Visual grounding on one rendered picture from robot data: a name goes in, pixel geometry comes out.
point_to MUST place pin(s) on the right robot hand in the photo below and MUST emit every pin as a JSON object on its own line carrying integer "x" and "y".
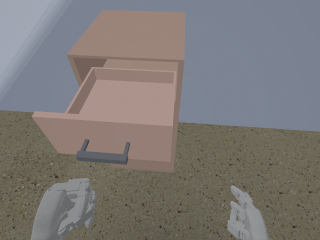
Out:
{"x": 251, "y": 225}

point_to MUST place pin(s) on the left robot hand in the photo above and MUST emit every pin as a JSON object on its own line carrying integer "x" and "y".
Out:
{"x": 73, "y": 198}

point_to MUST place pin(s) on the handle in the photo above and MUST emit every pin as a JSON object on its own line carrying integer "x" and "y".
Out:
{"x": 102, "y": 157}

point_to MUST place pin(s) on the drawer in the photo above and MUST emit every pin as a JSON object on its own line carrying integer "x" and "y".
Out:
{"x": 114, "y": 106}

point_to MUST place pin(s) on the cabinet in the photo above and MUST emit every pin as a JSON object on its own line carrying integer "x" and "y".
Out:
{"x": 143, "y": 40}

